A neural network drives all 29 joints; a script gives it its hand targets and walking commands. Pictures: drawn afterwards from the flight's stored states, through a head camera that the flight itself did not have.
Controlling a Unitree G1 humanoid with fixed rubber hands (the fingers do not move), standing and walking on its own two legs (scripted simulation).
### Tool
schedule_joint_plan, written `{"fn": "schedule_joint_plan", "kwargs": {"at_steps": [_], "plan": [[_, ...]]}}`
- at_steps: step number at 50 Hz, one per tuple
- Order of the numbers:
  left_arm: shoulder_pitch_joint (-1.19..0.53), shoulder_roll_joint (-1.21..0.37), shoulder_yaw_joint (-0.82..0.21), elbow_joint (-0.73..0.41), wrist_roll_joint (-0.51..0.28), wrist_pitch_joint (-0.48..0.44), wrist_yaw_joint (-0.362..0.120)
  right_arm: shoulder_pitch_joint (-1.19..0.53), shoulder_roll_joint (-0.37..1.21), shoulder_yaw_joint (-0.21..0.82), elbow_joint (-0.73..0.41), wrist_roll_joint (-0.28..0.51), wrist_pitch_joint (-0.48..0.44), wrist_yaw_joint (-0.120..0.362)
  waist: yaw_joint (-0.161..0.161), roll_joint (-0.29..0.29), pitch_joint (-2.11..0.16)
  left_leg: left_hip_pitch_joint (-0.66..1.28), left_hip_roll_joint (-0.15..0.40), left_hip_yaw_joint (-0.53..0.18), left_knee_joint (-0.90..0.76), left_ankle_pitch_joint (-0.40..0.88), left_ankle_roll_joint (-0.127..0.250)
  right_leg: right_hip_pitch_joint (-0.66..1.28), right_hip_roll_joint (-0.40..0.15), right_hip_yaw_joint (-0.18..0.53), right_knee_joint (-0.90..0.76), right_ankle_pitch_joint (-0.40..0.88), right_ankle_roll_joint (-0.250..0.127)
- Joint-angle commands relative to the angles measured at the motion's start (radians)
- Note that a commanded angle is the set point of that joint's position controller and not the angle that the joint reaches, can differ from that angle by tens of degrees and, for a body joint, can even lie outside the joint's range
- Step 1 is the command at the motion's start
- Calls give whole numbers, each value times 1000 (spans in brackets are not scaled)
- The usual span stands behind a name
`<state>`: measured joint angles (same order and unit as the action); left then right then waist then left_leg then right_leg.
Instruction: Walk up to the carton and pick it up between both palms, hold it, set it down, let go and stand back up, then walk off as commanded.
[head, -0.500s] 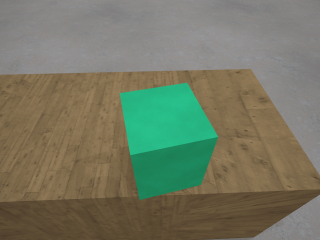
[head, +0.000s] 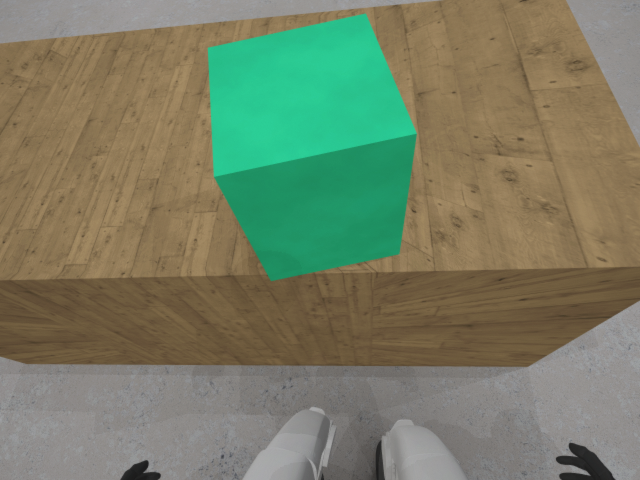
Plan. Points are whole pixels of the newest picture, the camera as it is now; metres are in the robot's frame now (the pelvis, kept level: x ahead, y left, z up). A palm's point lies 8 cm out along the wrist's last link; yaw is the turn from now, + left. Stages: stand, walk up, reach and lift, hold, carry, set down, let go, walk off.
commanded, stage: walk off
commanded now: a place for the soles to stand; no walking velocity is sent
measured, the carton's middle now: (313, 161) +0.51 +0.03 +0.04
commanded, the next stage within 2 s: none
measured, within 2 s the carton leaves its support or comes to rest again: neither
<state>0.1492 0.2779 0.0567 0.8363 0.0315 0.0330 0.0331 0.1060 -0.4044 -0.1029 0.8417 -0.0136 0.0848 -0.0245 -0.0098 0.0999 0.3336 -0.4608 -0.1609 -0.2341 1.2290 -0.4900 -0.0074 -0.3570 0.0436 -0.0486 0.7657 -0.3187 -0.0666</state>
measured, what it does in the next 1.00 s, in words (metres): walks backwards: left foot, then right foot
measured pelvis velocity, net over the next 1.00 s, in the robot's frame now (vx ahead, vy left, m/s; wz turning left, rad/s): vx -0.27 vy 0.10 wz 0.04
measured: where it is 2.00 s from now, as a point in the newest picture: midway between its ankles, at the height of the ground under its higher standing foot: outside the picture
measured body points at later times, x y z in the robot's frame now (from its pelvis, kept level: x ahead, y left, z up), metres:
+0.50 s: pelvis -0.13 +0.06 +0.00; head -0.07 +0.09 +0.44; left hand -0.03 +0.39 -0.13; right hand -0.05 -0.24 -0.11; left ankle -0.14 +0.18 -0.71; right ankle -0.09 -0.08 -0.64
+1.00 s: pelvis -0.27 +0.10 -0.02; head -0.18 +0.09 +0.41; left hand -0.16 +0.41 -0.13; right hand -0.14 -0.22 -0.15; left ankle -0.29 +0.24 -0.69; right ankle -0.17 -0.06 -0.71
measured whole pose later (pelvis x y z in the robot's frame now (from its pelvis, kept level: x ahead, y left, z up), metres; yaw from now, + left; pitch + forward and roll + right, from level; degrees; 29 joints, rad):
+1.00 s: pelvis -0.27 +0.10 -0.02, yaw +2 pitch -5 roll +0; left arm 0.13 0.35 0.04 0.73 0.03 0.03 0.02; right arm 0.12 -0.44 -0.08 0.79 0.01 0.06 -0.01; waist 0.00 0.05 0.31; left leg -0.37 -0.09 -0.15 1.08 -0.62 0.01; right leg -0.49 -0.04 0.07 0.91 -0.33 0.06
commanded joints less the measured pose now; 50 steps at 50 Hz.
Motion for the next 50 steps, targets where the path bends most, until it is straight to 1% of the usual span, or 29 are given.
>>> {"fn": "schedule_joint_plan", "kwargs": {"at_steps": [1, 2, 6, 10, 13, 14, 15, 16, 17, 18, 19, 20, 21, 23, 26, 28, 31, 32, 33, 34, 35, 36, 37, 39, 42, 43, 47, 49, 50], "plan": [[45, 321, 101, -107, -7, -31, 26, 108, -185, -49, -59, -5, -18, -6, 15, -235, -364, -106, 54, -30, 40, 6, -8, 314, -316, 467, -309, 285, -19], [53, 321, 100, -103, -11, -30, 25, 103, -191, -49, -55, -5, -16, -5, 21, -237, -362, -98, 54, -19, 26, -1, -6, 318, -316, 465, -321, 290, -13], [65, 337, 108, -105, -11, -27, 22, 129, -190, -42, -49, -5, -10, 2, 31, -236, -381, -43, 70, -7, -48, -61, 2, 291, -339, 473, -343, 176, -88], [49, 359, 110, -104, -3, -19, 11, 176, -189, -37, -39, 2, -12, 7, 29, -299, -408, 37, 105, 33, -195, -139, 30, 240, -345, 433, -353, 71, -149], [-6, 375, 111, -113, 0, -4, 2, 259, -202, -47, -15, 5, -17, 14, -5, -353, -426, 161, 139, 120, -398, -140, 55, 140, -342, 392, -351, 47, -134], [-35, 380, 105, -117, -3, 2, -1, 308, -199, -53, 4, 2, -23, 18, -39, -335, -441, 278, 137, 153, -527, -92, 76, 53, -314, 341, -314, 68, -107], [-58, 365, 98, -120, -8, 9, -2, 357, -191, -54, 17, -6, -31, 22, -78, -255, -445, 378, 148, 144, -682, -18, 102, -54, -261, 267, -207, 37, -73], [-94, 308, 86, -132, -23, 10, -3, 304, -257, -62, -16, -23, -33, 23, -101, 29, -370, 279, 291, -164, -853, -113, 181, -191, -73, 140, 23, -108, 6], [-197, 307, 93, -145, -16, 0, 6, 192, -347, -67, -50, -31, -37, 18, -129, 220, -274, -6, 515, -566, -954, 44, 314, -180, 84, 115, 307, -333, 53], [-189, 345, 101, -140, -12, -6, 16, 71, -344, -60, -94, -32, -51, 7, -80, 129, -214, -87, 544, -589, -928, 243, 347, -118, 59, 227, 445, -353, 33], [-104, 338, 94, -100, -21, -4, 13, 8, -283, -44, -114, -25, -57, 5, -21, 21, -251, 38, 458, -373, -814, 487, 305, -142, 91, 275, 496, -328, 30], [11, 334, 84, -48, -31, -5, 14, -37, -255, -31, -128, -18, -56, -3, 16, -3, -278, 154, 425, -229, -732, 581, 269, -201, 101, 271, 527, -267, 36], [62, 333, 84, -33, -39, -9, 16, -32, -238, -25, -137, -13, -60, -7, 18, 51, -287, 218, 398, -186, -692, 647, 251, -227, 98, 252, 539, -219, 41], [75, 335, 72, -39, -43, -20, 10, -15, -206, -27, -144, -8, -61, -7, -9, 119, -322, 348, 385, -137, -646, 742, 263, -244, 84, 217, 507, -214, 49], [32, 328, 70, -73, -45, -25, 8, 82, -202, -35, -145, -7, -56, -11, -54, 134, -273, 389, 411, -159, -633, 861, 278, -256, 58, 201, 388, -277, 46], [22, 325, 65, -85, -43, -25, 6, 103, -220, -41, -144, -9, -50, -10, -61, 152, -248, 372, 421, -169, -636, 899, 281, -227, 38, 184, 273, -303, 36], [66, 325, 68, -76, -32, -23, -2, 86, -233, -43, -166, 0, -46, -6, -31, 144, -288, 349, 414, -149, -594, 906, 255, -100, 6, 127, 25, -270, 17], [89, 326, 70, -67, -27, -26, -4, 67, -226, -37, -180, 2, -43, -2, -5, 122, -302, 308, 381, -110, -561, 848, 216, -12, -4, 96, -128, -197, 11], [125, 328, 72, -60, -21, -31, -9, 49, -224, -38, -184, 6, -40, 3, 19, 75, -338, 231, 345, -52, -506, 723, 165, 118, -16, 113, -272, 35, 3], [150, 401, 86, -56, -9, -40, -9, 34, -191, -30, -198, 11, -40, 8, 31, -147, -370, 51, 199, 62, -301, 450, 84, 217, -181, 451, -335, 273, -37], [150, 464, 94, -63, -10, -33, -12, -14, -187, -35, -197, 25, -32, -6, 58, -340, -365, -16, 25, 137, -112, -184, 47, 116, -394, 756, -360, 429, -176], [136, 469, 89, -79, -8, -34, -9, -4, -198, -41, -180, 14, -33, -15, 63, -243, -344, 18, 32, 3, 19, -236, 52, 64, -425, 791, -329, 460, -254], [105, 436, 85, -92, -16, -44, 4, 18, -195, -37, -172, 15, -39, -14, 35, -162, -359, -26, 18, -30, 48, -187, 53, 155, -387, 657, -253, 552, -226], [34, 386, 79, -122, -11, -46, 11, 43, -196, -37, -151, 20, -45, -13, 25, -226, -347, -97, 40, -12, 72, -119, 38, 214, -328, 524, -192, 616, -194], [58, 362, 86, -154, -8, -34, 13, 71, -201, -31, -151, 14, -50, -12, 51, -288, -360, -100, 46, 29, 105, -90, 8, 233, -313, 487, -167, 605, -205], [69, 361, 85, -158, -8, -30, 14, 64, -203, -31, -153, 14, -50, -11, 55, -277, -350, -103, 46, 29, 81, -97, 5, 216, -312, 504, -177, 561, -206], [51, 397, 86, -163, 4, -14, 8, 77, -211, -28, -131, 18, -53, 1, 66, -354, -368, -32, 69, 76, -135, -146, 8, 169, -314, 511, -205, 352, -205], [5, 417, 86, -173, 5, -2, 1, 133, -217, -32, -111, 19, -59, 8, 34, -393, -398, 84, 91, 135, -318, -137, 24, 114, -299, 466, -187, 322, -183], [-30, 417, 80, -169, 1, 4, -6, 189, -211, -35, -86, 14, -66, 8, -9, -380, -421, 208, 93, 168, -482, -73, 40, 39, -268, 420, -149, 329, -143]]}}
